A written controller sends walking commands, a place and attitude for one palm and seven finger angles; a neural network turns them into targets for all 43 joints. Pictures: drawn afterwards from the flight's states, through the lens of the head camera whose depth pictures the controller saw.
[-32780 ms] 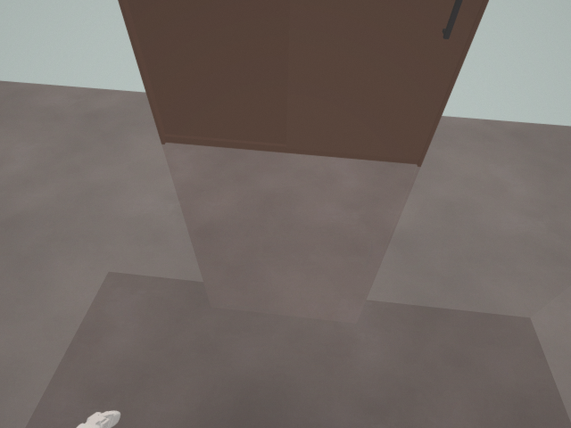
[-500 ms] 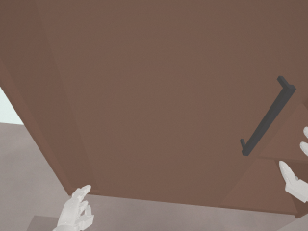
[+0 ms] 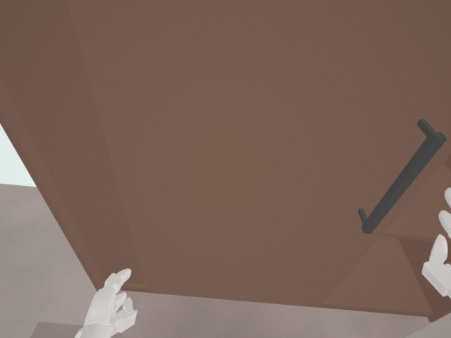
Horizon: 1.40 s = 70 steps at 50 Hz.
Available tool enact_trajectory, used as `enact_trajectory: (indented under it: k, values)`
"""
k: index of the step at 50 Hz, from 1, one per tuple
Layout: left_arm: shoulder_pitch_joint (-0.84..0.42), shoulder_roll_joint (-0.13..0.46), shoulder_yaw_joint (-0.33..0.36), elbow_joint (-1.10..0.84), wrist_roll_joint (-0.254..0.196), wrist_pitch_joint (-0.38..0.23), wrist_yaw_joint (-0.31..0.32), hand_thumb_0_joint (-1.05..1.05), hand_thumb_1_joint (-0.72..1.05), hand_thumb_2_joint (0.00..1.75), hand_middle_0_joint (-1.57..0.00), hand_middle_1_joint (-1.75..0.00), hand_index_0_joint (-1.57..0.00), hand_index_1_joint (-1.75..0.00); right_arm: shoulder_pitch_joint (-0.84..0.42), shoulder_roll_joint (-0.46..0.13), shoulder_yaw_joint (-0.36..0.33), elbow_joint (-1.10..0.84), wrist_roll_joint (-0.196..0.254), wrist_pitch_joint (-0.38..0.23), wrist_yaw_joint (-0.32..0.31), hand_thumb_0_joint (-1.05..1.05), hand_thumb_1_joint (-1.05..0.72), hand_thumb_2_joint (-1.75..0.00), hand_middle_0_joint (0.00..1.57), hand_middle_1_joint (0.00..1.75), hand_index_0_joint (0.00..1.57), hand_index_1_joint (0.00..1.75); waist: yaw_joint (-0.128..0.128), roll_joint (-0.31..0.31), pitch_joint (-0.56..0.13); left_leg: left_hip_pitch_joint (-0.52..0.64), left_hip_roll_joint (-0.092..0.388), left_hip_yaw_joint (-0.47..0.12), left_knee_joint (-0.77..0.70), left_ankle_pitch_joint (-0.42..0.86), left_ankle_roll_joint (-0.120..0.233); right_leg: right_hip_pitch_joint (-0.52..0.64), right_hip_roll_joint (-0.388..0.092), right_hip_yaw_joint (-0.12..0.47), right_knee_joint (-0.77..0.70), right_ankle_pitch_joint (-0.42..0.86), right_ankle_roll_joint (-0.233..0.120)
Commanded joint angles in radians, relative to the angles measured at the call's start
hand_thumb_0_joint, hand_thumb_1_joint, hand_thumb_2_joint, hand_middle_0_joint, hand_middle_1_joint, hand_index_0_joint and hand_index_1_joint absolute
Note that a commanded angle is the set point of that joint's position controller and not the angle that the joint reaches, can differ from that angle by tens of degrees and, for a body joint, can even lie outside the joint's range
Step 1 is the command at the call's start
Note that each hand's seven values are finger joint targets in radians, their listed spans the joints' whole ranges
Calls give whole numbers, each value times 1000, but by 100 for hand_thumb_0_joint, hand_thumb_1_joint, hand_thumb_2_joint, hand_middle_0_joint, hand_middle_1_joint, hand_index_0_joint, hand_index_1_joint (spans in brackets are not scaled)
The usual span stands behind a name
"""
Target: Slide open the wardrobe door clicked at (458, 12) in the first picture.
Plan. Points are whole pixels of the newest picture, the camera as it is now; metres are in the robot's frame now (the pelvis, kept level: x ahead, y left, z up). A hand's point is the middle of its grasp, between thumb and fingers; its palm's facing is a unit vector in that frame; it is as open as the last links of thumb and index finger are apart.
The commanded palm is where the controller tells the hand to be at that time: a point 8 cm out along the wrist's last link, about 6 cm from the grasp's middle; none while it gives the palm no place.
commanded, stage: step back with the hand held close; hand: right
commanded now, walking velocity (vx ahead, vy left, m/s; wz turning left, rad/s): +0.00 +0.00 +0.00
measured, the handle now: (392, 183) +0.41 -0.37 +0.08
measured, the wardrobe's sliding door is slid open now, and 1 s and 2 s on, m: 0.51 0.51 0.51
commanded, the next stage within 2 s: stop stepping back and stand still in 0.96 s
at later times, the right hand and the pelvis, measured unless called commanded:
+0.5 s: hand out of the picture +0.15 -0.31 +0.16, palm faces +0.35 +0.81 -0.47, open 7.4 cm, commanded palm +0.09 -0.35 +0.17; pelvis -0.05 -0.05 +0.00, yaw +0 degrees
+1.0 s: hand out of the picture +0.03 -0.40 +0.17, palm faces +0.49 +0.79 -0.38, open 7.4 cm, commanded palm -0.05 -0.42 +0.17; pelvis -0.16 -0.11 -0.01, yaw -5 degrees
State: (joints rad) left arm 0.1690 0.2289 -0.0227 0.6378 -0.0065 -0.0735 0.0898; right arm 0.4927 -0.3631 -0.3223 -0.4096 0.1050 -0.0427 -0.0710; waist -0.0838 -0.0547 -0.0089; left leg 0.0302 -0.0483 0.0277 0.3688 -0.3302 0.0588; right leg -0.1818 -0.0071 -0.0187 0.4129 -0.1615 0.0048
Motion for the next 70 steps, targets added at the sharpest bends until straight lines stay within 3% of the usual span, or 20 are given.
enact_trajectory:
  k: [1,4,8,11,19,25,38,46,50,53,55,57,59,63,64,65,66,67,68,70]
  values:
    - [-150,93,30,-169,0,-47,12,0,90,90,-20,-30,-20,-30,-92,-207,-143,-188,-2,-66,-21,0,-90,-90,20,30,20,30,1,55,-48,-194,82,-45,-85,484,-84,179,4,-14,7,174,-57]
    - [-142,118,38,-184,-3,-13,10,0,90,90,-20,-30,-20,-30,-296,-340,-253,-222,-22,-112,-41,0,-90,-90,20,30,20,30,42,77,37,-325,131,-109,-136,612,-150,132,-9,-8,111,165,-78]
    - [-126,103,43,-211,-5,47,5,0,90,90,-20,-30,-20,-30,-102,-213,-159,-139,-33,-125,-26,0,-90,-90,20,30,20,30,51,138,-94,-195,148,-38,3,969,-205,88,10,-37,135,259,-89]
    - [-120,116,49,-243,-12,73,2,0,90,90,-20,-30,-20,-30,-29,-222,-169,-260,-29,-127,-39,0,-90,-90,20,30,20,30,52,-22,-185,-235,112,-30,65,767,-191,186,-30,-19,94,433,-100]
    - [-100,111,58,-279,-20,92,5,0,90,90,-20,-30,-20,-30,36,-275,-237,-291,-14,-144,-67,0,-90,-90,20,30,20,30,61,62,-134,-268,130,-66,-2,506,-134,44,-50,9,81,243,-62]
    - [-101,148,62,-272,-8,26,16,0,90,90,-20,-30,-20,-30,28,-255,-236,-295,-32,-186,-73,0,-90,-90,20,30,20,30,58,-127,-65,-163,12,-33,106,-8,-78,-247,-154,222,-207,-395,-103]
    - [-61,127,70,-191,-1,-56,4,0,90,90,-20,-30,-20,-30,-36,-247,-209,-351,-36,-224,-82,0,-90,-90,20,30,20,30,78,40,-122,-503,85,-125,-75,-151,14,73,-65,118,19,-202,-15]
    - [-94,131,77,-195,12,-69,9,0,90,90,-20,-30,-20,-30,-131,-294,-247,-357,-48,-250,-84,0,-90,-90,20,30,20,30,49,-193,-133,-195,-78,-9,242,-124,-27,-225,-198,304,-363,-525,31]
    - [-50,100,94,-195,1,-56,-28,0,90,90,-20,-30,-20,-30,-13,-279,-240,-366,-34,-264,-66,0,-90,-90,20,30,20,30,53,-26,-188,-398,39,-42,40,-176,33,-23,-63,25,25,-303,54]
    - [-26,89,101,-161,-1,-45,-40,0,90,90,-20,-30,-20,-30,-41,-268,-223,-385,-42,-275,-67,0,-90,-90,20,30,20,30,81,343,-57,-883,410,-385,-195,-317,179,122,0,154,761,-255,41]
    - [-4,91,59,-140,12,-29,-32,0,90,90,-20,-30,-20,-30,-185,-244,-200,-315,-45,-229,-71,0,-90,-90,20,30,20,30,138,142,63,-812,247,-114,113,-298,17,-2,-67,163,323,-335,5]
    - [-29,172,82,-146,8,-82,-8,0,90,90,-20,-30,-20,-30,-434,-252,-195,-344,-61,-217,-88,0,-90,-90,20,30,20,30,135,-508,112,-584,-70,-9,775,-295,-73,-374,-276,624,-351,-678,-89]
    - [-40,139,104,-143,-5,-106,-37,0,90,90,-20,-30,-20,-30,-368,-266,-202,-306,-83,-204,-78,0,-90,-90,20,30,20,30,70,-263,-51,-409,-147,-15,986,-204,-60,-355,-230,475,-414,-869,139]
    - [-98,74,131,-199,-3,-91,-100,0,90,90,-20,-30,-20,-30,6,-244,-204,-501,-29,-164,-57,0,-90,-90,20,30,20,30,-6,-382,-137,-33,-172,240,609,-301,-11,-382,29,-65,-350,-422,392]
    - [-64,53,124,-190,-18,-83,-105,0,90,90,-20,-30,-20,-30,126,-284,-237,-491,-37,-185,-69,0,-90,-90,20,30,20,30,-45,-193,-139,42,-59,179,251,-377,96,-438,131,-206,127,-360,356]
    - [10,33,121,-156,-61,-77,-113,0,90,90,-20,-30,-20,-30,175,-290,-223,-507,-52,-201,-68,0,-90,-90,20,30,20,30,-7,483,-87,-447,292,-217,22,-179,212,-255,114,-15,1120,-450,61]
    - [-2,45,129,-148,-49,-74,-102,0,90,90,-20,-30,-20,-30,96,-208,-227,-540,-37,-192,-58,0,-90,-90,20,30,20,30,99,451,-74,-586,365,-325,22,-49,236,-449,54,262,1384,-503,-239]
    - [-62,22,67,-230,-3,-71,-105,0,90,90,-20,-30,-20,-30,-139,-467,-392,-832,8,-234,-61,0,-90,-90,20,30,20,30,101,190,-137,-496,457,-390,-3,-162,206,-516,-42,251,1410,-386,-37]
    - [-15,29,34,-191,59,-61,-88,0,90,90,-20,-30,-20,-30,-164,-524,-448,-618,-2,-278,-66,0,-90,-90,20,30,20,30,124,22,-84,-532,391,-269,-14,-215,-25,-475,-98,131,1155,-316,-12]
    - [-52,89,86,-131,29,-60,-69,0,90,90,-20,-30,-20,-30,-281,-248,-264,-260,-60,-218,-82,0,-90,-90,20,30,20,30,110,106,18,-701,272,-199,-18,-508,95,-216,-75,-4,680,-317,-22]
